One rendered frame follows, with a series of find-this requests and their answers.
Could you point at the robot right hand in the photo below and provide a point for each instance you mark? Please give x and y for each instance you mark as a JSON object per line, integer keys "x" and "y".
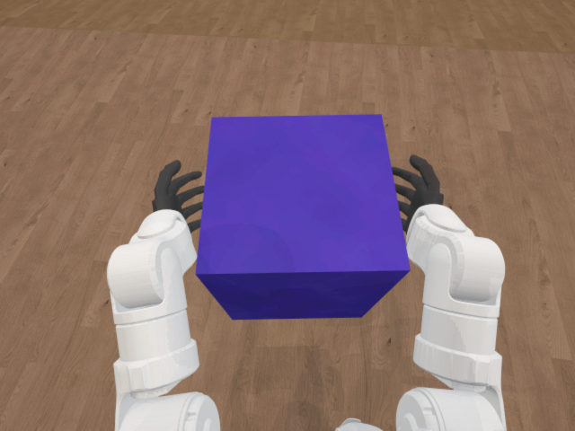
{"x": 427, "y": 188}

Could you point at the right robot upper arm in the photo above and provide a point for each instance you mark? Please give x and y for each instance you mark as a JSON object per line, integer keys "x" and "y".
{"x": 430, "y": 409}

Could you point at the left robot upper arm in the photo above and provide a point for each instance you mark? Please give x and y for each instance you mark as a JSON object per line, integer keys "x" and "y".
{"x": 191, "y": 411}

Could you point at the robot right shin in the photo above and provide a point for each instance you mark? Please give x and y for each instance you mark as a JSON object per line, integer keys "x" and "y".
{"x": 349, "y": 420}

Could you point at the carton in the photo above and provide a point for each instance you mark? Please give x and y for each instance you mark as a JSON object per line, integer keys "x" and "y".
{"x": 300, "y": 217}

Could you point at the left robot forearm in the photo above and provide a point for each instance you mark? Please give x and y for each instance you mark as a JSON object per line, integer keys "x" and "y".
{"x": 148, "y": 300}

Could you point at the robot left hand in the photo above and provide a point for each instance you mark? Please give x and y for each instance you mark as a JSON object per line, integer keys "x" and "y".
{"x": 166, "y": 190}

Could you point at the right robot forearm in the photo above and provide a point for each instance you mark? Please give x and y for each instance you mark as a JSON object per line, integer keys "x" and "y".
{"x": 462, "y": 288}

